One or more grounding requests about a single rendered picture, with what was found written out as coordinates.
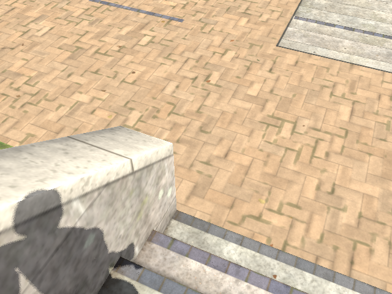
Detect stairs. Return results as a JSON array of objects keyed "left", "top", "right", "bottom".
[{"left": 98, "top": 210, "right": 392, "bottom": 294}]

